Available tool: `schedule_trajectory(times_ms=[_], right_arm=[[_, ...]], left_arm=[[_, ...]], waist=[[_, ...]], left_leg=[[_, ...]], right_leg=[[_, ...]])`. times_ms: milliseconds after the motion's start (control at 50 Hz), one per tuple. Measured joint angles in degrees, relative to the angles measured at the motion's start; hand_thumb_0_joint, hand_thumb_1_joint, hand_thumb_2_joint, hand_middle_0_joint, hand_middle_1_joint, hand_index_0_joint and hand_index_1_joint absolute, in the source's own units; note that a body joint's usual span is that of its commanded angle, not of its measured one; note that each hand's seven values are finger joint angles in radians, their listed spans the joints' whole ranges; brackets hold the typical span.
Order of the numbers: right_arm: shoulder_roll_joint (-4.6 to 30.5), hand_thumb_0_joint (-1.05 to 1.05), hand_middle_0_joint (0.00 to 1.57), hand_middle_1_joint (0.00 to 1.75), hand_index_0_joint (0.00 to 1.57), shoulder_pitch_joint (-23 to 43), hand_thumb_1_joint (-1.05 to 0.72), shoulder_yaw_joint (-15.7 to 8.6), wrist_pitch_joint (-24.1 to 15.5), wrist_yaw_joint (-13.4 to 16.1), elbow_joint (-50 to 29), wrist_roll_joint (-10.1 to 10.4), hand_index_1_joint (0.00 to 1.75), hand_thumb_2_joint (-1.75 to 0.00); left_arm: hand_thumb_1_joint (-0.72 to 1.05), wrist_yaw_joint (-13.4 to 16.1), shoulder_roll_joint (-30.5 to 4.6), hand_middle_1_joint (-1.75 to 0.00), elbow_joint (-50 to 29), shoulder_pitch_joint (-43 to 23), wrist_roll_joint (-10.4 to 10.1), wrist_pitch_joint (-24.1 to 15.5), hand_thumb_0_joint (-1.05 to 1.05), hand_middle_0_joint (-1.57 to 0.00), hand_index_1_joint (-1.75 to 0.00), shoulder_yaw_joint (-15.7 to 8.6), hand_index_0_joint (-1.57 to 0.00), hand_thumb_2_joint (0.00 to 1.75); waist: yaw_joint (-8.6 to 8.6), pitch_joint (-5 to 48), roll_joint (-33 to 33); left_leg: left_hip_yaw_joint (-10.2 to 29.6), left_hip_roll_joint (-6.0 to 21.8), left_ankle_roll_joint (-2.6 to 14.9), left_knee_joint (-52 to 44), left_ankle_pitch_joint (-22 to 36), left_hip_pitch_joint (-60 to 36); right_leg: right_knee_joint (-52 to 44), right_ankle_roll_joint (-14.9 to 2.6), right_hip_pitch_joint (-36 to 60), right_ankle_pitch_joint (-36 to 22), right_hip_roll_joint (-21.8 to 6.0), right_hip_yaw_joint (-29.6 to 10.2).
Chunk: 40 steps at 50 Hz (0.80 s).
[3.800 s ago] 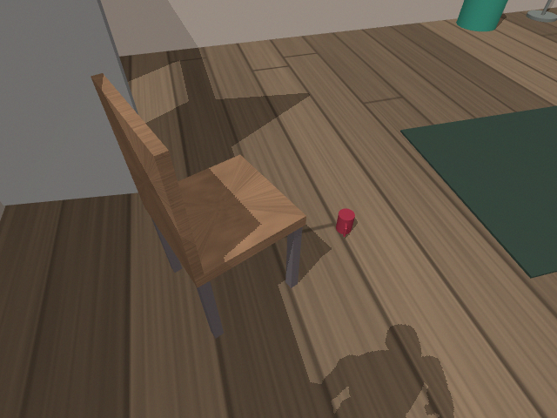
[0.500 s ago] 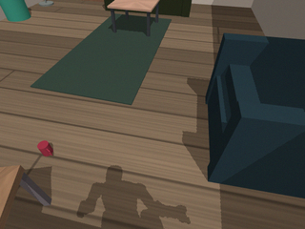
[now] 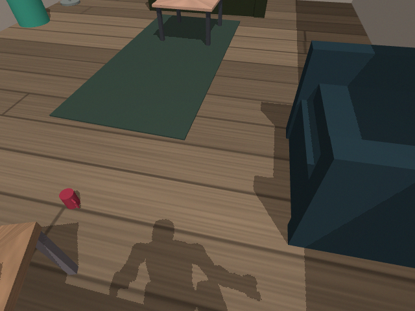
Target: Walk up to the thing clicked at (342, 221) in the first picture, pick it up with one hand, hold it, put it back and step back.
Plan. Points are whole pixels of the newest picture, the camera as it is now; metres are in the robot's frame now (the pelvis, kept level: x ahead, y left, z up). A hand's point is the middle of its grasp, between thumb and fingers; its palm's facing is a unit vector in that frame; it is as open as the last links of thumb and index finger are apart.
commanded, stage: stand
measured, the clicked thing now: (71, 200) +0.85 +0.78 -0.73
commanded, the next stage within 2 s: none
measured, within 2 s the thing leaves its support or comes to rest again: neither
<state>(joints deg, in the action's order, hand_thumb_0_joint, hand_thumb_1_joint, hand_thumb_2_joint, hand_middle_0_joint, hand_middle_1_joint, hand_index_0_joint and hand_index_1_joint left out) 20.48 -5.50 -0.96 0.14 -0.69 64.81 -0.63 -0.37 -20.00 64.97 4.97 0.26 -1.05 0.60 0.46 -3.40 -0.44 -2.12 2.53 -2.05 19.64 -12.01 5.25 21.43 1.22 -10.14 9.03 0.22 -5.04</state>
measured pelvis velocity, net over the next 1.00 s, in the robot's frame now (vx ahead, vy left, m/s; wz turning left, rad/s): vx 0.01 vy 0.01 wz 0.01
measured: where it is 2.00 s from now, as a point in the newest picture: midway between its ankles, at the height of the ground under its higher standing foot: outside the picture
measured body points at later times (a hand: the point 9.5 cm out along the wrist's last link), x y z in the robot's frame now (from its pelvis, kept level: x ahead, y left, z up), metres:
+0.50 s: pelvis +0.00 +0.01 +0.00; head +0.00 +0.00 +0.45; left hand +0.08 +0.31 -0.13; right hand +0.08 -0.30 -0.13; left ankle -0.01 +0.14 -0.75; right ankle +0.03 -0.13 -0.75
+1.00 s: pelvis +0.01 +0.01 +0.00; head +0.02 +0.01 +0.45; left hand +0.09 +0.31 -0.13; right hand +0.09 -0.30 -0.13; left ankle -0.01 +0.14 -0.75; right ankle +0.03 -0.13 -0.75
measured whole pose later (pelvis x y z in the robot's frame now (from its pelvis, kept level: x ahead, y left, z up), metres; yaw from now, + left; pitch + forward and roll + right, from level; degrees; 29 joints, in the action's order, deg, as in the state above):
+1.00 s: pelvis +0.01 +0.01 +0.00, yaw +1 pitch -2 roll +0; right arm 20.4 -6.0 -0.9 0.3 -0.4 64.8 -0.5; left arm -0.2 -20.2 63.7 6.3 0.3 -0.7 0.8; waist 0.3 -3.0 0.1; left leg -1.6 1.9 -1.5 19.5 -12.9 4.7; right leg 20.8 1.7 -9.0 9.9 -0.5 -4.5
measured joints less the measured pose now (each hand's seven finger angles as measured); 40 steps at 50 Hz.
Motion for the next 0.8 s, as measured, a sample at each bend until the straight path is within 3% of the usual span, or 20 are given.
schedule_trajectory(times_ms=[800], right_arm=[[-0.03, 0.01, 0.21, 0.30, 0.20, -0.97, -0.91, -0.13, 0.15, 0.11, 0.38, 0.12, 0.30, -0.90]], left_arm=[[0.90, 0.05, -0.32, -0.30, -0.54, 2.29, -0.03, 0.41, 0.01, -0.21, -0.30, 0.10, -0.20, 0.90]], waist=[[-0.24, -0.13, 0.32]], left_leg=[[0.46, -0.62, 0.54, -0.05, -0.51, -0.12]], right_leg=[[-0.51, 0.48, 0.59, 0.50, -0.70, 0.45]])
